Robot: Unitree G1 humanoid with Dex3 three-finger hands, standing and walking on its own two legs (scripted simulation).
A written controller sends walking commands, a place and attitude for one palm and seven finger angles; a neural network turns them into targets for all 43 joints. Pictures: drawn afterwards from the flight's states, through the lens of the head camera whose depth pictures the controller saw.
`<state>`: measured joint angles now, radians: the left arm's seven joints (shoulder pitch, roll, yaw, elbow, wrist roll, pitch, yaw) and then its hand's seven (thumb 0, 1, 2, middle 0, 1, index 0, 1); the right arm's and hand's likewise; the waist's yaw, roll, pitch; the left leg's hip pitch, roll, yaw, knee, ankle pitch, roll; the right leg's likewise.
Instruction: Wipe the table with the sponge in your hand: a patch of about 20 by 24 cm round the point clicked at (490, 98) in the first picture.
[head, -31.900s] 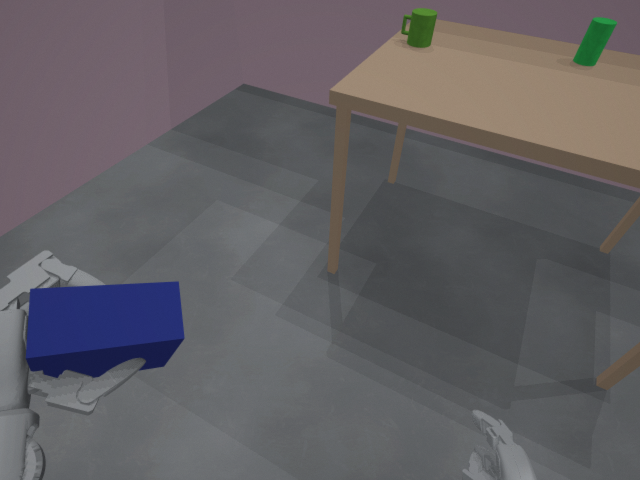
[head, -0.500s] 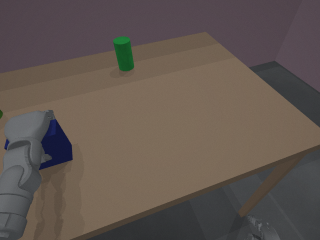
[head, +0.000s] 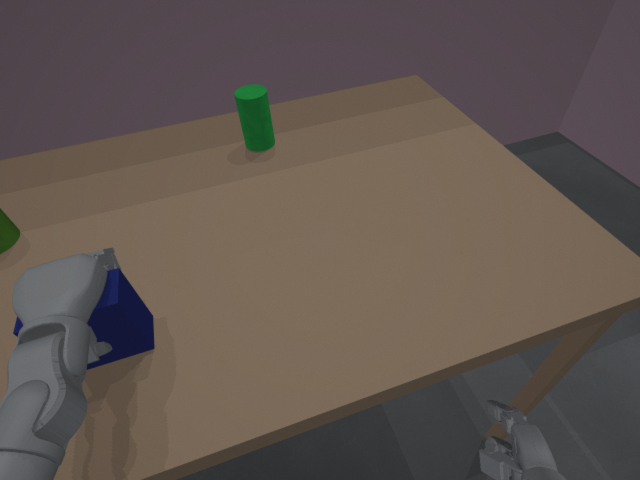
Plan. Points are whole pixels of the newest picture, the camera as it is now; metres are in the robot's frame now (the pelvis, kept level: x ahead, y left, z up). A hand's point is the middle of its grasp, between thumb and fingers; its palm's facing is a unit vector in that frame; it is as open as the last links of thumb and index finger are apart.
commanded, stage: wipe back along the first lane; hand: left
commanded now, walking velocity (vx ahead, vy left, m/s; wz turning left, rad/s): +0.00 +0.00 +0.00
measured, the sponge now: (99, 330) +0.27 +0.33 +0.05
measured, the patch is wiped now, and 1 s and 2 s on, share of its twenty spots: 1.00 1.00 1.00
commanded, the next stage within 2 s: lift the sponge slowly off the table in 0.68 s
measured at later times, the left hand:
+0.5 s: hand (86, 344) +0.22 +0.30 +0.09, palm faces +0.05 -0.06 -1.00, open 9.7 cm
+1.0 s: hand (80, 374) +0.19 +0.29 +0.09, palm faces +0.06 -0.10 -0.99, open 9.7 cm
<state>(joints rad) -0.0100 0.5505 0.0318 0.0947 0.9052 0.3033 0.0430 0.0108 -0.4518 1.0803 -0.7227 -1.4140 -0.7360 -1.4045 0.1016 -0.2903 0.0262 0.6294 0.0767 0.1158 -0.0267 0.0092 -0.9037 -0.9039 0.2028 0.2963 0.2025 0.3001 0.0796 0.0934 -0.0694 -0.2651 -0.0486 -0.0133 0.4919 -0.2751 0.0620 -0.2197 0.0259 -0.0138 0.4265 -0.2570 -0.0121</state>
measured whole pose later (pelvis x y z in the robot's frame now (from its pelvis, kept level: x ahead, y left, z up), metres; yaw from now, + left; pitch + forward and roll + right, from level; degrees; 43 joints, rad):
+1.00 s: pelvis -0.01 -0.01 +0.00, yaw -1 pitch -1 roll -1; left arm 0.34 0.51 0.02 -0.30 0.87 0.41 0.05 0.02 -0.45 1.08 -0.72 -1.42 -0.73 -1.41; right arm 0.08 -0.27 0.04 0.64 0.06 0.10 -0.03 0.01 -0.90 -0.90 0.20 0.30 0.19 0.29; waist 0.11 0.10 -0.06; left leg -0.21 -0.04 0.01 0.51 -0.29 0.06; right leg -0.18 0.04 0.01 0.46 -0.27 -0.02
